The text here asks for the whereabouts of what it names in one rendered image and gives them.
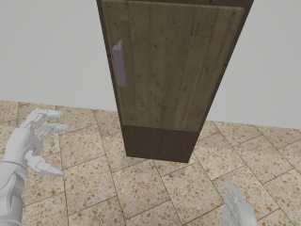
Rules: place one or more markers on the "left robot forearm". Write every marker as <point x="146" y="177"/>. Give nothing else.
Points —
<point x="12" y="176"/>

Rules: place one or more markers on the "robot left hand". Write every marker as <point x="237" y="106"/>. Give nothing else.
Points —
<point x="22" y="140"/>

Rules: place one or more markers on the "handle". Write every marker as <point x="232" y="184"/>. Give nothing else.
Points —
<point x="119" y="64"/>

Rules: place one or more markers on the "robot right hand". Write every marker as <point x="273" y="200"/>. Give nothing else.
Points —
<point x="243" y="214"/>

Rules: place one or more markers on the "cupboard door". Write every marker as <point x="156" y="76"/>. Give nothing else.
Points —
<point x="173" y="55"/>

